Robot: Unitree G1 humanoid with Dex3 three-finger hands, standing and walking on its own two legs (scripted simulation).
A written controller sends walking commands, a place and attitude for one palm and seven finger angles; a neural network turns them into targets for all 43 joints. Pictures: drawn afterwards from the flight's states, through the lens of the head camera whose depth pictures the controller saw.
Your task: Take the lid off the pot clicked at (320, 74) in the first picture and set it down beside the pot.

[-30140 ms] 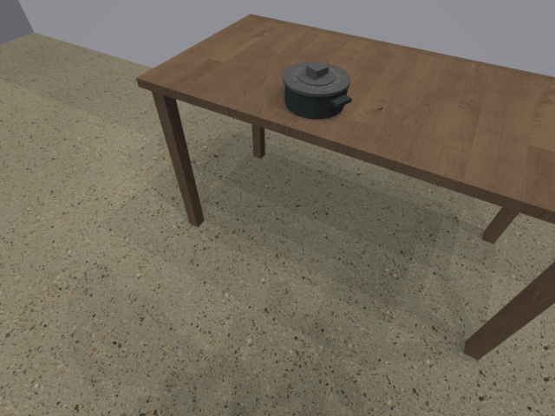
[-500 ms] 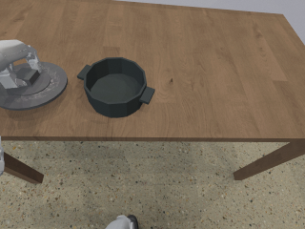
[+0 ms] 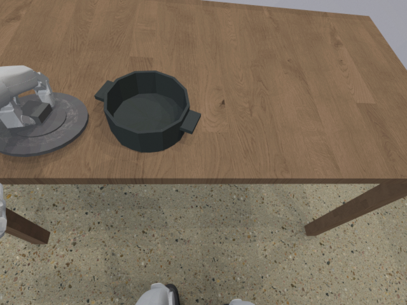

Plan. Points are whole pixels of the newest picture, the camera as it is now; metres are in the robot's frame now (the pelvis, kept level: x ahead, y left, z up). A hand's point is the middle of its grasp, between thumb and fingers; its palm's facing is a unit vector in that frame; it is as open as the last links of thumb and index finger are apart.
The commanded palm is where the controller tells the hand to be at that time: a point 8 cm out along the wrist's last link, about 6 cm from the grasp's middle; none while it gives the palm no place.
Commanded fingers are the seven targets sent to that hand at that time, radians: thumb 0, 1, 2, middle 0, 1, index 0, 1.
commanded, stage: lower the lid onto the table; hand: left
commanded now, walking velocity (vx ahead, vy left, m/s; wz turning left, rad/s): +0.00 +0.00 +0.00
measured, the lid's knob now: (34, 111) +0.49 +0.32 +0.04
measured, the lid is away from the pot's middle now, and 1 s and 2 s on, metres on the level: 0.22 0.23 0.23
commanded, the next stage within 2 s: open the fingers wide in 0.14 s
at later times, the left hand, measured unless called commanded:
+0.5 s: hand (16, 125) +0.44 +0.33 +0.06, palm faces -0.44 -0.10 -0.89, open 7.9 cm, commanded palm +0.48 +0.32 +0.13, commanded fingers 0.00 0.46 0.81 -0.75 -1.06 -0.61 -1.00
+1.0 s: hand (18, 120) +0.45 +0.32 +0.07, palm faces -0.44 -0.11 -0.89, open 9.2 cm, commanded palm +0.48 +0.32 +0.13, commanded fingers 0.00 0.03 0.61 -0.35 -0.90 -0.34 -0.90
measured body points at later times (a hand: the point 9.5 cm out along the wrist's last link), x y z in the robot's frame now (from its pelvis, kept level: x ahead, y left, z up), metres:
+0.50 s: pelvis +0.00 -0.01 +0.00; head +0.09 +0.02 +0.43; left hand +0.46 +0.33 +0.11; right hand +0.02 -0.30 -0.11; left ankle +0.07 +0.04 -0.71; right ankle -0.02 -0.19 -0.71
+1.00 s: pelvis +0.00 -0.02 -0.01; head +0.09 +0.01 +0.43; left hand +0.46 +0.32 +0.12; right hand +0.01 -0.31 -0.11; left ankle +0.07 +0.04 -0.71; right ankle -0.02 -0.19 -0.71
